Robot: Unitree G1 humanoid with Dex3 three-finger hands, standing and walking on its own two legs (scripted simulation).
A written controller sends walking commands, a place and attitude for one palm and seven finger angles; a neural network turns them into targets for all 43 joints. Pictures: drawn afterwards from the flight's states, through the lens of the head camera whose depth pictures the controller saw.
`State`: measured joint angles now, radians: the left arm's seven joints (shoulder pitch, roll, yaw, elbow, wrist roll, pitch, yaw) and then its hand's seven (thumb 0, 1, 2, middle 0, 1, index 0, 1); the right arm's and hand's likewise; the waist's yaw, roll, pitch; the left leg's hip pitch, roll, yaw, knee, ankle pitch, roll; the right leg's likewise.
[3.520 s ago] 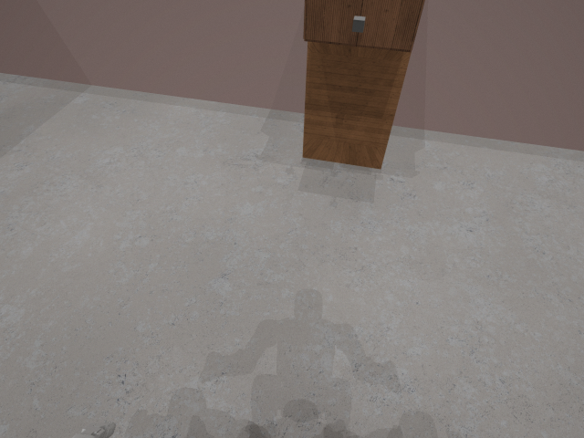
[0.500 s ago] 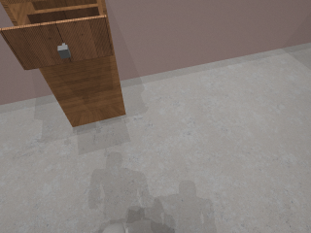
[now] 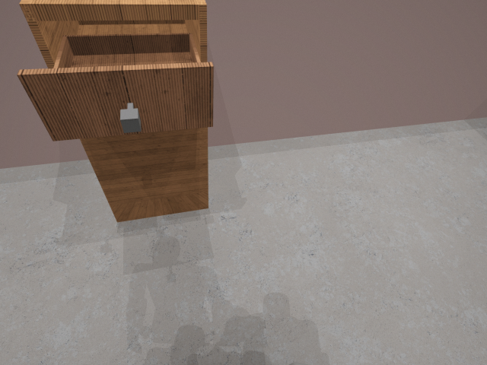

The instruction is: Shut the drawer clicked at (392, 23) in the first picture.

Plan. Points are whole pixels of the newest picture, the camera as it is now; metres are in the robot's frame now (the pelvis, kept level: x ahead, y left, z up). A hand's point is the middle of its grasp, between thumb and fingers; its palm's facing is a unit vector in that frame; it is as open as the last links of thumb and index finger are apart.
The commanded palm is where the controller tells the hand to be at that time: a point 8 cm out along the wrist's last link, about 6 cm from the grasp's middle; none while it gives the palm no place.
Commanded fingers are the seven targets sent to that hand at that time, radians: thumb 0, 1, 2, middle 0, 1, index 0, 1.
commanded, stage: turn to face it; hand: left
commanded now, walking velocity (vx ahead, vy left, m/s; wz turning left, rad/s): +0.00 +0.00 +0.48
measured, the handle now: (130, 115) +0.59 +0.30 +0.04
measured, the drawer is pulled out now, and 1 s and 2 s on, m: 0.24 0.24 0.24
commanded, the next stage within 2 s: take the last steps up to it in 0.42 s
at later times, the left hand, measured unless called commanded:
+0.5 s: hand out of the picture +0.07 +0.15 -0.15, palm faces +0.25 -0.93 -0.26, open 7.4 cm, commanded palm none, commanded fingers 0.00 0.90 0.90 -0.20 -0.30 -0.20 -0.30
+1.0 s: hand out of the picture +0.03 +0.17 -0.17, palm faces +0.34 -0.92 -0.20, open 7.4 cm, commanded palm none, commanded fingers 0.00 0.90 0.90 -0.20 -0.30 -0.20 -0.30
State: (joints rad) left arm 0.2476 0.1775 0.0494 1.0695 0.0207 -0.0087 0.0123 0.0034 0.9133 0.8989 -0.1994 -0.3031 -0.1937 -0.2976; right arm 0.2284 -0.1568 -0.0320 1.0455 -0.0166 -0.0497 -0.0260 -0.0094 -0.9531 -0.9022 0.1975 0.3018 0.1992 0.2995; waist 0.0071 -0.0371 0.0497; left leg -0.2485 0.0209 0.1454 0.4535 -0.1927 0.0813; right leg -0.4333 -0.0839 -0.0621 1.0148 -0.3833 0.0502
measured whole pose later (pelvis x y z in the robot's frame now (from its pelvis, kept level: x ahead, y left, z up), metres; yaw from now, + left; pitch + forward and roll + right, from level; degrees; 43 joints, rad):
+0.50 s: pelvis +0.03 -0.05 +0.00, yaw +14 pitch -1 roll +1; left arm 0.19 0.15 0.04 0.95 0.02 0.00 0.03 0.00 0.91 0.90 -0.20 -0.30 -0.20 -0.30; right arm 0.23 -0.22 -0.08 1.01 -0.02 0.06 0.00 0.01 -0.91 -0.90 0.19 0.30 0.20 0.30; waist -0.03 0.03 0.06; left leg -0.45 0.03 0.02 1.06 -0.42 -0.05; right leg -0.21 -0.07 -0.15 0.50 -0.26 -0.02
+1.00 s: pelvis +0.08 -0.01 +0.00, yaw +18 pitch -2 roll +0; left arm 0.29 0.20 0.05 1.07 0.02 0.01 -0.02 0.01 0.91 0.90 -0.20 -0.30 -0.19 -0.30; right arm 0.34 -0.15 -0.03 1.09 -0.03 -0.03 -0.01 0.01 -0.92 -0.90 0.20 0.30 0.20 0.30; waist 0.01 -0.01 0.05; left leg -0.02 0.03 0.07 0.36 -0.31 -0.01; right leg -0.44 -0.10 -0.09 0.77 -0.31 0.03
